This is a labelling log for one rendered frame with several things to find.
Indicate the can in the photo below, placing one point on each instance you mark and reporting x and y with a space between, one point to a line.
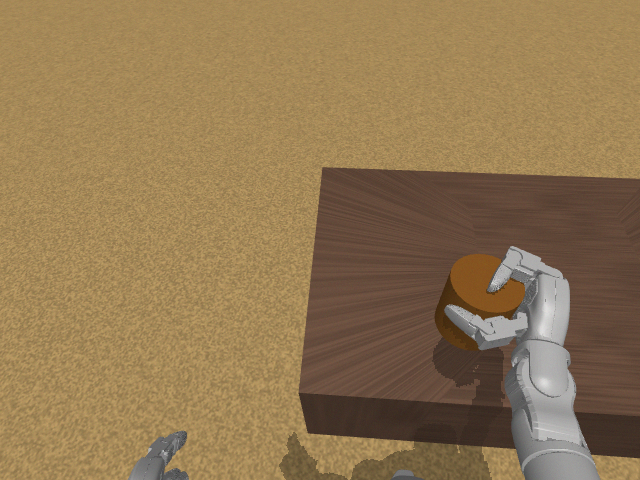
466 287

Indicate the left robot hand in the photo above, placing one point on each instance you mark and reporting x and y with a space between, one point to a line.
159 455

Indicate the right robot hand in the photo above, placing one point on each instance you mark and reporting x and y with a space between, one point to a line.
543 314

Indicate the right robot arm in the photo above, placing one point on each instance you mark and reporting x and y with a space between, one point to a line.
545 430

